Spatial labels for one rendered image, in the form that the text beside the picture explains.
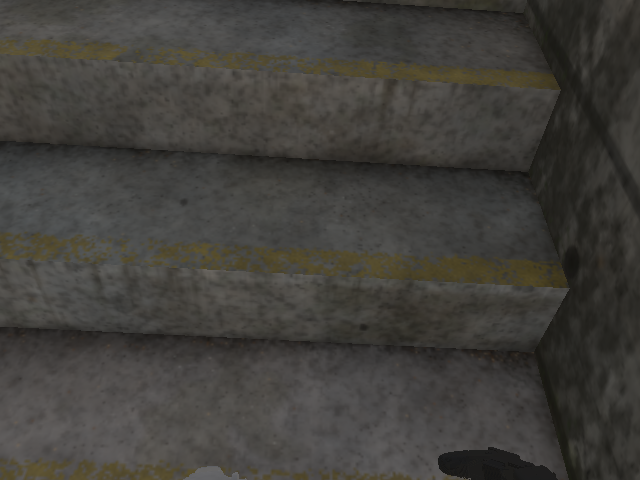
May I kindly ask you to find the right robot hand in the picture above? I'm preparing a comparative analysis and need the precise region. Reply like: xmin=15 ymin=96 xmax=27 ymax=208
xmin=438 ymin=447 xmax=558 ymax=480

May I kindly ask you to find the robot left shin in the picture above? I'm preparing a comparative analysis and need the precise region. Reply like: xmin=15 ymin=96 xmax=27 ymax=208
xmin=195 ymin=466 xmax=224 ymax=474

